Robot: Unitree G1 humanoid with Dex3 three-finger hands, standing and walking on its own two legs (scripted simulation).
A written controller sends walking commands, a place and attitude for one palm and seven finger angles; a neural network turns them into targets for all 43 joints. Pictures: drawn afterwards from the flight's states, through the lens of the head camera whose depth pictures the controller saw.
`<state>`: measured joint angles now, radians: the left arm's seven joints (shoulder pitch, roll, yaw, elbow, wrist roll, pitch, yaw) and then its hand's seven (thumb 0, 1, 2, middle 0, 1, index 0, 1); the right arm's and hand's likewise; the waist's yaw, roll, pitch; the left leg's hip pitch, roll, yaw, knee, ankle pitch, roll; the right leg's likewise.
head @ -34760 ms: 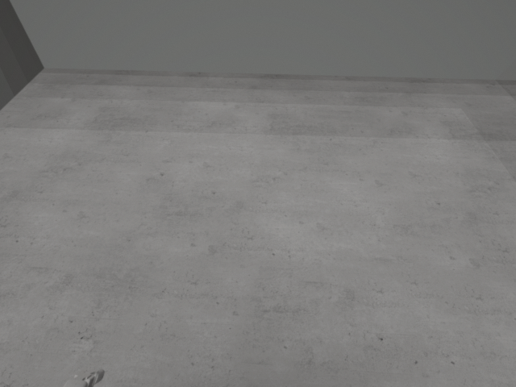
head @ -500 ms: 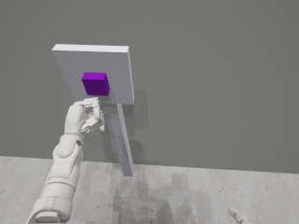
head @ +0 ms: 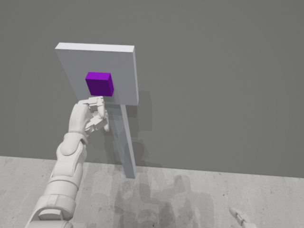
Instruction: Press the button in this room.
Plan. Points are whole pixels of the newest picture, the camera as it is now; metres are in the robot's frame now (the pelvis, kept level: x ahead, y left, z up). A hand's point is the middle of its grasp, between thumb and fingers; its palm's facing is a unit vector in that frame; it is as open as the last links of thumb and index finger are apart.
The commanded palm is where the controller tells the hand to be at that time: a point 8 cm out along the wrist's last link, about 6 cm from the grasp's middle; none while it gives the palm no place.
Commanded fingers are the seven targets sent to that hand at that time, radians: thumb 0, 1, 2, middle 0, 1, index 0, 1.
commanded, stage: press the button with the knuckle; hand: left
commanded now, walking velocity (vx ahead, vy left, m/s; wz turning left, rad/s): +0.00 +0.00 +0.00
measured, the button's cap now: (100, 83) +0.47 +0.16 +0.12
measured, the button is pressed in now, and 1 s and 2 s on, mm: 0 13 0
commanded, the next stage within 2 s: hold the button down briefly in 0.98 s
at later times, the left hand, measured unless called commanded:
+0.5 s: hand (110, 107) +0.41 +0.13 +0.09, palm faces -0.04 -1.00 -0.02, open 3.1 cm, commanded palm +0.39 +0.19 +0.09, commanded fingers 0.00 0.90 0.90 -1.30 -1.50 -1.30 -1.50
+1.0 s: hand (109, 102) +0.43 +0.14 +0.09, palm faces -0.05 -1.00 -0.03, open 2.9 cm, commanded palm +0.43 +0.18 +0.09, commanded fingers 0.00 0.90 0.90 -1.30 -1.50 -1.30 -1.50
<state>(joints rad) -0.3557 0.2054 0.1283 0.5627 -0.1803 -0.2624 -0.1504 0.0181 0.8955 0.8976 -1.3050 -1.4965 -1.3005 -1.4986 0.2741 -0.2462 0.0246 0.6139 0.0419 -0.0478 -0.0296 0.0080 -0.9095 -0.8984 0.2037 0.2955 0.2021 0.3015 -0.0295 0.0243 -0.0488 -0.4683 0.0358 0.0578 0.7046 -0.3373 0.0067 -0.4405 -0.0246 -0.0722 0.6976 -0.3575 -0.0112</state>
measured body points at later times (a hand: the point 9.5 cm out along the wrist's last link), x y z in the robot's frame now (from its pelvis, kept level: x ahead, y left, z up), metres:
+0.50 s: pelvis +0.00 +0.00 +0.00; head +0.03 -0.01 +0.45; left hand +0.40 +0.18 +0.10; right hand +0.09 -0.25 -0.12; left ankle +0.01 +0.11 -0.72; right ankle +0.00 -0.11 -0.72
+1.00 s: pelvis -0.03 +0.00 -0.01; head +0.03 +0.00 +0.43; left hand +0.42 +0.19 +0.09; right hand +0.03 -0.26 -0.13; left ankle +0.01 +0.11 -0.72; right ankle +0.00 -0.11 -0.72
